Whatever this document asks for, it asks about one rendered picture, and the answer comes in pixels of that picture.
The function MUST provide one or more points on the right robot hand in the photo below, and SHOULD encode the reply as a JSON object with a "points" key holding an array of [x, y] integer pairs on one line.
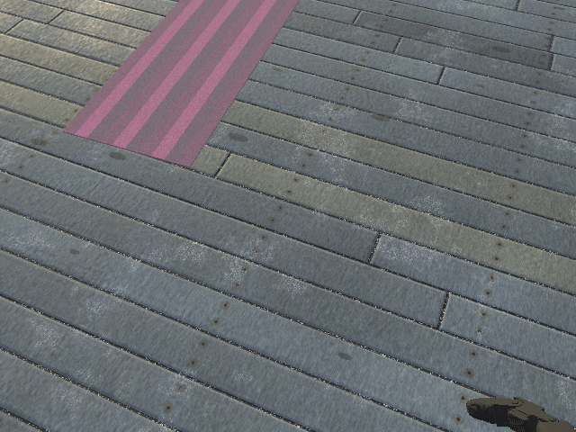
{"points": [[519, 415]]}

